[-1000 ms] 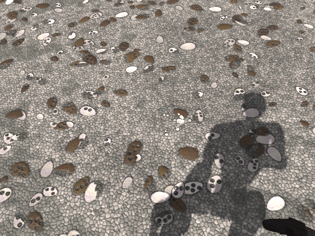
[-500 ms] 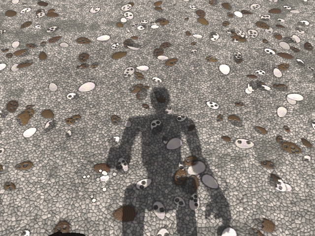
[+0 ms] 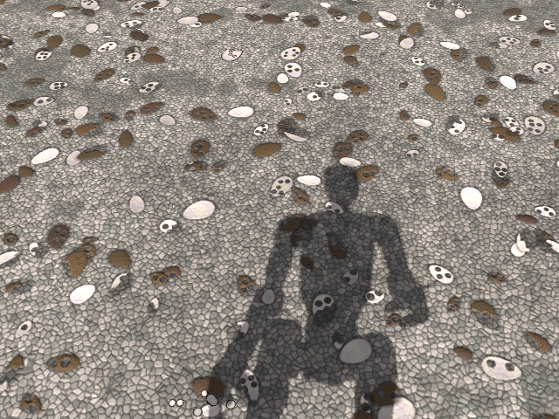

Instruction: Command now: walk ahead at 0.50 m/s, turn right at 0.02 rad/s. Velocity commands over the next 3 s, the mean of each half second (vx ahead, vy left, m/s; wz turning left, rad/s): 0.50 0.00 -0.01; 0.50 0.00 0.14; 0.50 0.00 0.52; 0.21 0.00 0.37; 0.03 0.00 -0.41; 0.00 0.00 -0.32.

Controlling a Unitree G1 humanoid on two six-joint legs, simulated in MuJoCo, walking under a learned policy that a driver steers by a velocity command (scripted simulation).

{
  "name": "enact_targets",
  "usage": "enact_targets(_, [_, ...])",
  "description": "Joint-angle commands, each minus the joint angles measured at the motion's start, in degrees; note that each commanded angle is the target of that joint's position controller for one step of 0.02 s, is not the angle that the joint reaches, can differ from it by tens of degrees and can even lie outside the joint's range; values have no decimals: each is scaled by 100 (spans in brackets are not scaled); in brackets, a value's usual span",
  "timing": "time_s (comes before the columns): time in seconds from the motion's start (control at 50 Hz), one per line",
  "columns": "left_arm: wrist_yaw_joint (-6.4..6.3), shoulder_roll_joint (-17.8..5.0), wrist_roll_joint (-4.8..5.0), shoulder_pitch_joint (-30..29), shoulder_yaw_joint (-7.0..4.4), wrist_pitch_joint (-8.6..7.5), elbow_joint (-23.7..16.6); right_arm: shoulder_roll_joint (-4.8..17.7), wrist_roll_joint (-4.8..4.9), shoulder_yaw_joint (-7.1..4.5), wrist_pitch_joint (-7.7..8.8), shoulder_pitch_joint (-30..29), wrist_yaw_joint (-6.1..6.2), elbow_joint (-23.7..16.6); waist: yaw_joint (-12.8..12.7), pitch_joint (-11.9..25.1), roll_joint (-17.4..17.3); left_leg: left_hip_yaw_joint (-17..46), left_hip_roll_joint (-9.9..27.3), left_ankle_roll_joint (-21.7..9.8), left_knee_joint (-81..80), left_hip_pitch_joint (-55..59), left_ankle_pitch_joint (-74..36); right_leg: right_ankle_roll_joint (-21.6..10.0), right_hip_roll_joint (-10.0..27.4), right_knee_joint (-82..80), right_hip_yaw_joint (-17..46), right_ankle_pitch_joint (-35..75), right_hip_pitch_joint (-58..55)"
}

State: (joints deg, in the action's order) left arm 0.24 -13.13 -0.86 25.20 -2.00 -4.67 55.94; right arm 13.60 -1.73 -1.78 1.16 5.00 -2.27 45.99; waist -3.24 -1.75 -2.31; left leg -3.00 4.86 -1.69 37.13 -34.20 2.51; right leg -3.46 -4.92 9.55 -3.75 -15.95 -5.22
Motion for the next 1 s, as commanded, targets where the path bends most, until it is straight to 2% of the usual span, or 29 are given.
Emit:
enact_targets(0.02, [-72, -908, -33, 124, -176, -38, -88, 434, 0, -85, 122, -477, 31, -498, 139, -421, 570, -103, -174, -236, -371, 53, 323, -706, 1812, 141, 656, 3300, 2])
enact_targets(0.06, [-92, -1013, -57, -39, -196, -22, -52, 547, -9, -158, 175, 211, 103, -293, 481, -36, 615, -264, -522, -443, -623, 1089, 741, -553, 1735, 1087, 493, 4845, -55])
enact_targets(0.08, [-87, -1004, -47, -116, -187, 5, -40, 640, -47, -224, 230, 1128, 158, 23, 883, 457, 450, -345, -679, -586, -982, 2212, 564, -439, 1494, 2182, 276, 5022, 187])
enact_targets(0.1, [-83, -837, -8, -99, -122, -3, -164, 1028, -171, -342, 283, 2181, 230, 282, 1235, 1157, 71, 584, 185, -859, -1045, 3768, 890, -327, 1221, 3758, 93, 3560, 1251])
enact_targets(0.12, [-17, -180, 200, 624, 9, -13, -283, 1750, -220, -526, 275, 2566, 242, 347, 944, 1894, -1385, 3544, 1932, -1672, -1633, 5390, 1443, -40, 81, 6038, -121, -353, 3389])
enact_targets(0.14, [-45, -768, 25, 249, -138, -5, -210, 1433, 47, -475, 203, 2118, 197, 309, 899, 1715, -650, 4210, 1821, -1648, -2184, 4979, 1616, -138, 127, 6612, 759, -1188, 3961])
enact_targets(0.16, [-27, -786, 21, -202, -168, -15, -351, 1115, 90, -385, 202, 1472, 188, 211, 653, 776, -299, 3154, 1639, -1487, -2189, 4160, 1561, -186, 479, 6602, 785, -728, 4189])
enact_targets(0.18, [-3, -683, 23, -469, -135, -45, -398, 740, 64, -285, 241, 1172, 162, 195, 557, 391, 52, 2534, 1387, -1338, -2378, 3493, 1021, -194, 695, 6261, 750, -338, 4054])
enact_targets(0.2, [11, -578, -7, -517, -131, -1, -378, 582, 63, -233, 283, 1077, 169, 253, 403, 150, 3, 2013, 1114, -1138, -2512, 3053, 583, -172, 856, 5919, 710, -181, 3820])
enact_targets(0.22, [41, -494, -87, -386, -113, 86, -345, 438, 87, -183, 313, 1039, 181, 335, 237, 87, -89, 1607, 901, -977, -2660, 2690, 370, -116, 950, 5677, 674, -68, 3509])
enact_targets(0.24, [66, -425, -129, -351, -107, 153, -295, 390, 72, -159, 373, 1191, 169, 420, 212, 38, -150, 1391, 821, -938, -2650, 2538, -335, -82, 943, 5604, 626, -27, 3326])
enact_targets(0.26, [97, -341, -134, -309, -87, 199, -305, 509, 97, -192, 411, 1297, 176, 492, 151, 158, -237, 1319, 847, -1035, -2711, 2593, -418, -20, 932, 5523, 544, -5, 3348])
enact_targets(0.3, [141, -349, -135, -703, -88, 252, -397, 593, 127, -215, 460, 1443, 179, 600, 166, -3, -113, 1081, 743, -1062, -2956, 2582, -293, 89, 1047, 5217, 443, 320, 3685])
enact_targets(0.4, [178, -269, -95, -1924, -28, 254, -777, 551, 137, -183, 443, 1888, 179, 838, 411, -323, -67, 646, 525, -979, -3142, 2868, -567, 291, 1132, 3769, 185, 1253, 4211])
enact_targets(0.5, [162, -249, -62, -2696, 23, 215, -1016, 590, 97, -174, 427, 2318, 219, 1060, 643, -391, -140, 482, 631, -942, -2952, 3446, -1190, 193, 910, 2687, -27, 1551, 4021])
enact_targets(0.56, [142, -345, -63, -2790, -12, 168, -1106, 652, 51, -192, 390, 2329, 276, 1156, 578, -428, -173, 498, 835, -899, -2646, 3907, -1801, -11, 808, 2355, -19, 1123, 3881])
enact_targets(0.6, [99, -437, -71, -2324, -74, 114, -985, 734, 31, -214, 368, 2147, 305, 1168, 315, -202, -219, 385, 840, -777, -1986, 3992, -3063, -209, 551, 2108, -121, 677, 3117])
enact_targets(0.62, [60, -503, -92, -1604, -132, 69, -744, 757, 42, -217, 344, 2050, 300, 1173, -6, 157, -138, 245, 701, -689, -1145, 3902, -3568, -336, 355, 1790, -224, 727, 2256])
enact_targets(0.64, [-1, -720, -172, -584, -232, 6, -406, 675, 64, -182, 336, 2012, 291, 1129, -379, 739, 68, 47, 439, -568, 52, 3248, -3013, -531, 534, 1659, 3, 824, 867])
enact_targets(0.66, [-71, -1347, -320, 294, -403, -21, -287, 220, 259, -57, 350, 2321, 233, 884, -461, 1612, 1066, -293, -156, -288, 2138, 1380, -703, -1105, 2161, 1518, 2164, 197, -1036])
enact_targets(0.68, [-27, -1425, -152, 303, -451, 71, -237, 353, 248, -128, 352, 2470, 233, 928, -361, 2041, 1519, 133, -946, -260, 3511, 270, 2782, -1525, 2935, 677, 4216, 47, -1395])
enact_targets(0.7, [-6, -1208, -15, -375, -396, 110, -337, 638, 141, -223, 324, 2008, 252, 862, -122, 1160, 813, 620, -532, -351, 3803, -192, 2420, -1365, 2674, 617, 3488, -185, -673])
enact_targets(0.72, [8, -822, 4, -858, -296, 89, -421, 532, 122, -200, 359, 1663, 216, 776, 14, 525, 529, 617, -305, -366, 3579, -213, 1939, -1238, 2466, 428, 2792, -13, 149])
enact_targets(0.74, [9, -544, -19, -1091, -219, 47, -421, 389, 135, -186, 345, 1595, 199, 804, 200, 160, 424, 617, -108, -371, 3188, 16, 1649, -981, 2205, 184, 2177, 280, 772])
enact_targets(0.76, [-14, -396, -4, -1160, -172, 2, -359, 323, 51, -187, 268, 1650, 177, 824, 359, -3, 535, 633, -12, -318, 2905, 297, 1510, -787, 2006, 26, 1734, 515, 1213])
enact_targets(0.8, [-36, -334, -19, -982, -146, -109, -242, 185, -16, -172, 116, 1792, 109, 921, 466, -13, 573, 602, -12, -235, 2786, 612, 1311, -672, 1841, -156, 1249, 959, 1523])
enact_targets(0.86, [-46, -519, -5, -704, -187, -223, -108, 196, 6, -194, 11, 1309, 50, 750, 482, -197, 534, 585, 72, -141, 2486, 62, 765, -646, 1817, -392, 712, 1257, 1414])
enact_targets(0.92, [-61, -469, -12, -462, -162, -226, -36, 187, 32, -188, 1, 686, 24, 534, 368, -344, 491, 512, 72, -69, 1877, -416, 167, -554, 1722, -447, 261, 1611, 1164])
enact_targets(1.0, [-115, -474, 4, -234, -135, -225, 39, 49, 30, -100, 37, -76, -27, 249, 191, -435, 528, 65, -34, -88, 697, -303, -416, -416, 1657, -360, -290, 2325, 859])
